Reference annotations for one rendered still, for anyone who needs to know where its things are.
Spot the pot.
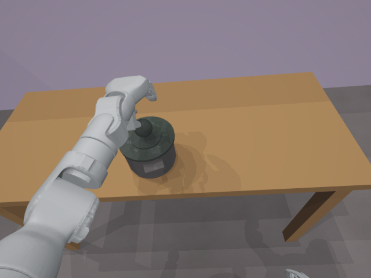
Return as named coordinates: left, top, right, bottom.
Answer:
left=125, top=143, right=176, bottom=178

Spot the lid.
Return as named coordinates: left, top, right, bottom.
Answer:
left=119, top=116, right=175, bottom=162

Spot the robot left upper arm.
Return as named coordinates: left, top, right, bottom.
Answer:
left=0, top=177, right=100, bottom=278

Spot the left robot forearm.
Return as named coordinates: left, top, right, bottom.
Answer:
left=24, top=89, right=135, bottom=225

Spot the table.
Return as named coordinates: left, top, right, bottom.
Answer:
left=0, top=72, right=371, bottom=250

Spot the knob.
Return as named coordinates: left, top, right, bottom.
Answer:
left=134, top=119, right=152, bottom=137

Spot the robot left hand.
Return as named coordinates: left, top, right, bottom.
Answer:
left=105, top=75, right=157, bottom=131

